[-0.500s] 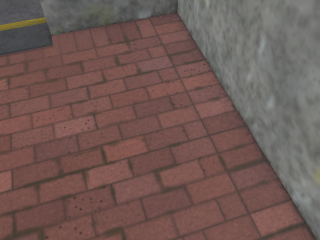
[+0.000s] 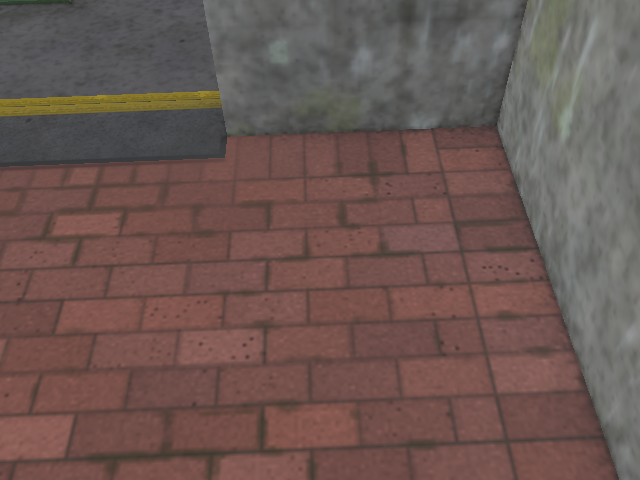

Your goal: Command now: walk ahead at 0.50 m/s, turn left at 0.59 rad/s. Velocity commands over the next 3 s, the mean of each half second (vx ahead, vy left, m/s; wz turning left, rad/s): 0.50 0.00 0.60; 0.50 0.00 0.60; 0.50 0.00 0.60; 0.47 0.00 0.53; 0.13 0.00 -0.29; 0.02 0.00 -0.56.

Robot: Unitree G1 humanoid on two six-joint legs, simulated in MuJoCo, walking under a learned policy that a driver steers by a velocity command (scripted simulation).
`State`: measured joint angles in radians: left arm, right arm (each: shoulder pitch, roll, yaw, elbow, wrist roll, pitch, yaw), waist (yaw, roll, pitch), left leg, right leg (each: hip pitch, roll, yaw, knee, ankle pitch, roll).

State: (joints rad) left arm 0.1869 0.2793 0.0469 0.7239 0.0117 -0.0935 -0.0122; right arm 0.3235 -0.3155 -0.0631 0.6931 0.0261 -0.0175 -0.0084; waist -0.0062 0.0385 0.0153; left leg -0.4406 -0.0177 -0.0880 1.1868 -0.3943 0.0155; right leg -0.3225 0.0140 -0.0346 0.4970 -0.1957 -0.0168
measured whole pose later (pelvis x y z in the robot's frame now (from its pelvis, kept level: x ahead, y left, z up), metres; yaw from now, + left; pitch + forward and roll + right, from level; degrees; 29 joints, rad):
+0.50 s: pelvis +0.26 +0.08 +0.00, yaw +18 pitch +1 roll +0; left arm 0.22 0.31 0.04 0.80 -0.01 -0.11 -0.01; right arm 0.21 -0.29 -0.07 0.65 0.02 -0.03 0.03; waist 0.02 -0.02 0.06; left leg -0.37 -0.09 0.01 0.52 -0.17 0.09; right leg -0.36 -0.05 0.02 1.20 -0.40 0.00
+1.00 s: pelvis +0.55 +0.14 +0.00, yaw +36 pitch +0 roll -1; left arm 0.17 0.28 0.05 0.79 0.02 -0.10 -0.01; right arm 0.32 -0.30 -0.07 0.76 0.03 -0.02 -0.01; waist -0.01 0.04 0.05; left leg -0.40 -0.02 -0.10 1.17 -0.37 0.03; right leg -0.28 0.02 -0.03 0.45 -0.17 -0.02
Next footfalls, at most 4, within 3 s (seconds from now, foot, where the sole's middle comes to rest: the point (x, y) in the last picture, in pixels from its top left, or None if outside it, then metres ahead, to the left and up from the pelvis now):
0.38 left None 0.34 0.18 -0.77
0.86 right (300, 390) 0.69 0.09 -0.77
1.36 left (131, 376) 0.73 0.48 -0.77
1.88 right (88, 265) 1.06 0.66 -0.77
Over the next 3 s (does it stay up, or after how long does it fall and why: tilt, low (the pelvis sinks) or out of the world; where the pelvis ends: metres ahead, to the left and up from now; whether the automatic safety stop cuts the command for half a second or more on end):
stays up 0.99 0.70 0.01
